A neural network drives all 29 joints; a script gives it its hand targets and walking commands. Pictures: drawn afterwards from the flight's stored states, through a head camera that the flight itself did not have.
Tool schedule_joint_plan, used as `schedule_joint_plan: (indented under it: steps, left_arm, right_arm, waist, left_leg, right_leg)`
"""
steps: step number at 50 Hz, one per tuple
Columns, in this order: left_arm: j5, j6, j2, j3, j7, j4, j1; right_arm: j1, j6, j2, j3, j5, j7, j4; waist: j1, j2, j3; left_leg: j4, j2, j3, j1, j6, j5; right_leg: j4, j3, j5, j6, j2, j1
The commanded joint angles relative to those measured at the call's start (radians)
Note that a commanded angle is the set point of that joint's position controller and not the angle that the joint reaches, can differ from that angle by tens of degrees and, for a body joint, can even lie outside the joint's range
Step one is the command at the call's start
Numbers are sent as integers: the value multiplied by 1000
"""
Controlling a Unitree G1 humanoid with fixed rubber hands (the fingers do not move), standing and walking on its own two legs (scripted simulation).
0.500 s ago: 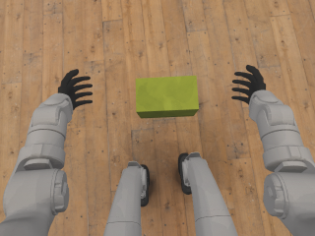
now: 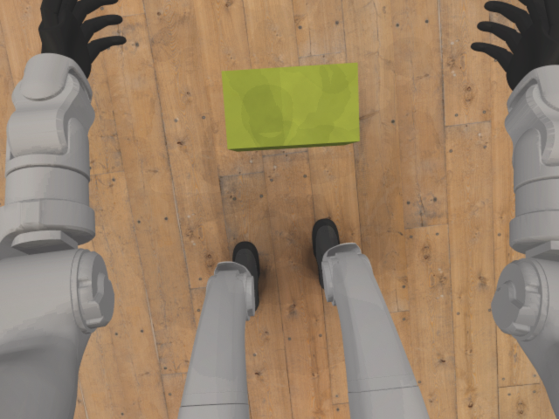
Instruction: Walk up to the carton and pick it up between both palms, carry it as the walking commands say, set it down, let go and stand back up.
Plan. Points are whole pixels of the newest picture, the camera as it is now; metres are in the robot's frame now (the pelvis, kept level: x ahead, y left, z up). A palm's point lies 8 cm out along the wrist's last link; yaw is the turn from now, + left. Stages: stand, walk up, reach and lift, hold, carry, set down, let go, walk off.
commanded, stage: reach and lift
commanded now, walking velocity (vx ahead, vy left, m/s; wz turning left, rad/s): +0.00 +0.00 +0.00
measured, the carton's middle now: (290, 112) +0.51 -0.05 -0.58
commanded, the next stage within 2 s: none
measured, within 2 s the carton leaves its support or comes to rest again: neither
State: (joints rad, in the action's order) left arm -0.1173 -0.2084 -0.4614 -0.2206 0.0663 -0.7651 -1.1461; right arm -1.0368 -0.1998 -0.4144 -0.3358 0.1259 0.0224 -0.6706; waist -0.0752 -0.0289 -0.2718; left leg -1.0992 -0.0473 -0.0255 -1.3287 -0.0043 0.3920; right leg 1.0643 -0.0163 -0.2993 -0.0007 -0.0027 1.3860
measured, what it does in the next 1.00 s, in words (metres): lowers itself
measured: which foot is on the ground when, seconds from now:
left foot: down 0.00-1.00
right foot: down 0.00-1.00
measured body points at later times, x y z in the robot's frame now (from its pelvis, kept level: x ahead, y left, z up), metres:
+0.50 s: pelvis -0.07 +0.00 -0.11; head +0.31 -0.03 +0.12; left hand +0.54 +0.19 -0.24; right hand +0.48 -0.30 -0.25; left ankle +0.05 +0.12 -0.63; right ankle +0.08 -0.12 -0.63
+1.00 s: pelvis -0.06 -0.01 -0.24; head +0.33 -0.04 -0.03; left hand +0.54 +0.18 -0.40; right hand +0.48 -0.29 -0.41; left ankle +0.05 +0.12 -0.63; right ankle +0.08 -0.12 -0.63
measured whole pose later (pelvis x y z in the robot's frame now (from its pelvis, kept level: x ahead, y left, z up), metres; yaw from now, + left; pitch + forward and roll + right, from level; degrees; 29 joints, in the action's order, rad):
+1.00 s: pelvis -0.06 -0.01 -0.24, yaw +1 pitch +34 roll +3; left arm -0.19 -0.28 -0.57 -0.13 0.01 -0.88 -1.51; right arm -1.40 -0.29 -0.49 -0.23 0.21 -0.08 -0.77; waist -0.08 -0.01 -0.52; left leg -2.02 -0.06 -0.01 -2.01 -0.05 0.61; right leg 1.97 -0.02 -0.47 -0.02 0.02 2.10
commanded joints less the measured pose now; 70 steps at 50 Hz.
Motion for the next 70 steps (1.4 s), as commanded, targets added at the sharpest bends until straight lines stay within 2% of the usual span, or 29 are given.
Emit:
schedule_joint_plan:
  steps: [1, 7, 10, 13, 14, 16, 21, 22, 23, 27, 28, 29, 33, 36, 39, 40, 42, 43, 48, 49, 50, 51, 52, 53, 55, 56, 61, 65, 70]
  left_arm:
    - [0, 18, -192, -57, -15, 223, -214]
    - [7, -27, -210, -60, -36, 297, -268]
    - [-2, -8, -242, -65, -48, 350, -328]
    - [-23, -24, -224, -24, -45, 228, -417]
    - [-14, -27, -229, -29, -44, 206, -438]
    - [-28, -44, -231, 0, -43, 141, -512]
    - [-44, -81, -294, 31, -38, 19, -634]
    - [-56, -92, -302, 45, -41, 30, -684]
    - [-52, -103, -316, 46, -42, -63, -703]
    - [-80, -125, -339, 68, -45, -13, -755]
    - [-89, -124, -360, 66, -52, 54, -788]
    - [-99, -130, -364, 79, -56, -43, -789]
    - [-105, -133, -393, 72, -74, 79, -794]
    - [-101, -133, -378, 72, -76, 41, -759]
    - [-88, -111, -378, 58, -70, 66, -737]
    - [-89, -102, -371, 61, -66, 42, -720]
    - [-80, -82, -347, 54, -58, 8, -689]
    - [-69, -74, -362, 36, -58, 55, -688]
    - [-64, -20, -340, 48, -55, 12, -649]
    - [-64, -16, -334, 51, -60, 74, -655]
    - [-66, -6, -327, 47, -60, 2, -631]
    - [-67, -3, -337, 42, -64, 63, -644]
    - [-71, 3, -335, 52, -66, -12, -630]
    - [-70, 9, -322, 53, -69, 40, -625]
    - [-73, 18, -292, 68, -73, -26, -606]
    - [-74, 23, -304, 62, -79, 58, -630]
    - [-90, 39, -278, 90, -88, -48, -620]
    - [-81, 56, -267, 121, -101, -53, -668]
    - [-50, 74, -217, 155, -101, -123, -635]
  right_arm:
    - [-196, 26, -206, -56, -6, 21, 179]
    - [-272, -9, -232, -52, 20, 12, 220]
    - [-329, 8, -266, -66, 19, -1, 292]
    - [-410, -8, -277, -63, 22, -12, 166]
    - [-428, -13, -273, -58, 20, -11, 147]
    - [-477, -24, -286, -63, 11, -14, 68]
    - [-621, -63, -302, -19, 15, -27, -18]
    - [-676, -72, -316, -7, 26, -31, -2]
    - [-697, -86, -318, -4, 25, -33, -101]
    - [-768, -109, -341, 30, 48, -44, -15]
    - [-810, -114, -349, 39, 66, -52, 53]
    - [-805, -122, -346, 57, 69, -59, -57]
    - [-820, -133, -369, 76, 105, -75, 68]
    - [-766, -133, -347, 68, 92, -89, 33]
    - [-747, -117, -316, 82, 101, -92, 61]
    - [-734, -108, -311, 78, 96, -95, 59]
    - [-701, -92, -273, 89, 87, -97, 35]
    - [-706, -85, -285, 83, 78, -101, 80]
    - [-637, -45, -251, 72, 80, -109, 31]
    - [-633, -37, -259, 70, 77, -110, 68]
    - [-612, -32, -245, 79, 77, -110, 6]
    - [-615, -26, -254, 73, 81, -113, 52]
    - [-607, -21, -253, 72, 80, -109, -17]
    - [-605, -11, -253, 69, 81, -109, 21]
    - [-575, 4, -257, 60, 75, -106, -47]
    - [-606, 13, -276, 55, 76, -108, 23]
    - [-613, 39, -275, 54, 78, -95, -95]
    - [-634, 72, -295, 29, 85, -86, -135]
    - [-595, 105, -283, 13, 89, -61, -294]
  waist:
    - [-23, 9, 1854]
    - [3, 5, 2026]
    - [-5, 24, 1991]
    - [-25, 4, 1804]
    - [-15, 0, 1769]
    - [-50, -9, 1686]
    - [-51, 7, 1645]
    - [-43, -19, 1688]
    - [-40, -10, 1593]
    - [-41, -3, 1742]
    - [-36, 10, 1835]
    - [-38, 20, 1744]
    - [-18, 30, 1885]
    - [-30, 37, 1797]
    - [-1, 49, 1788]
    - [-18, 55, 1760]
    - [-4, 63, 1697]
    - [10, 67, 1757]
    - [4, 28, 1672]
    - [8, 17, 1716]
    - [-2, 34, 1657]
    - [8, 28, 1701]
    - [-6, 35, 1617]
    - [-4, 31, 1651]
    - [-22, 2, 1565]
    - [-14, 9, 1622]
    - [-32, 20, 1422]
    - [-59, -26, 1314]
    - [-53, -124, 1128]
  left_leg:
    - [20, -26, -1, 598, -9, -736]
    - [-21, -33, 13, 621, -6, -661]
    - [-68, -27, 21, 424, -8, -594]
    - [-111, -30, 18, 378, -1, -424]
    - [-138, -29, 18, 385, -1, -400]
    - [-179, -22, 18, 352, 0, -283]
    - [-279, -21, 45, 199, 10, -67]
    - [-278, -22, 53, 198, 16, -22]
    - [-305, -16, 57, 97, 14, 65]
    - [-398, -18, 76, 123, 6, 21]
    - [-416, -23, 81, 119, 10, 5]
    - [-436, -16, 85, 18, 12, 73]
    - [-511, -21, 95, 8, 11, 13]
    - [-543, -17, 93, -83, 15, 48]
    - [-591, -16, 101, -159, 17, 35]
    - [-613, -10, 101, -204, 19, 44]
    - [-639, -10, 105, -287, 19, 54]
    - [-662, -16, 117, -291, 15, 27]
    - [-738, -9, 116, -380, 12, 8]
    - [-753, -12, 112, -337, 8, -36]
    - [-776, -6, 112, -381, 6, -15]
    - [-791, -10, 115, -363, 4, -45]
    - [-803, -4, 109, -413, 8, -12]
    - [-817, -5, 108, -382, 7, -39]
    - [-843, 2, 99, -390, 2, -34]
    - [-860, -4, 100, -356, 0, -67]
    - [-917, 9, 77, -402, 4, -38]
    - [-948, 25, 49, -352, 1, -49]
    - [-975, 35, 30, -385, -16, -59]
  right_leg:
    - [42, 9, 805, -5, 32, -881]
    - [123, 8, 773, 1, 36, -994]
    - [190, -22, 848, -11, 20, -1042]
    - [216, 6, 613, -1, 25, -808]
    - [227, 20, 539, 4, 31, -708]
    - [250, 39, 391, 6, 33, -579]
    - [337, 52, 177, 18, 23, -468]
    - [348, 55, 134, 22, 20, -498]
    - [372, 58, 29, 20, 16, -408]
    - [449, 74, 46, 17, 21, -424]
    - [470, 74, 80, 18, 23, -477]
    - [499, 72, 26, 15, 11, -433]
    - [582, 65, 134, 8, 14, -497]
    - [620, 56, 141, 2, 8, -459]
    - [667, 39, 209, 1, 4, -474]
    - [684, 40, 214, 4, 4, -448]
    - [715, 26, 244, 2, -1, -455]
    - [726, 13, 288, -2, 3, -508]
    - [810, 9, 331, 2, 5, -437]
    - [823, 5, 369, -2, 8, -455]
    - [842, 9, 353, -1, 7, -421]
    - [852, 0, 391, -2, 10, -458]
    - [872, 12, 355, 3, 5, -388]
    - [882, 8, 377, 2, 3, -400]
    - [904, 11, 339, 0, 1, -303]
    - [918, 16, 372, 1, 4, -329]
    - [970, 32, 281, 10, -10, -123]
    - [1004, 50, 208, 13, -19, 36]
    - [1052, 42, 162, 3, -37, 220]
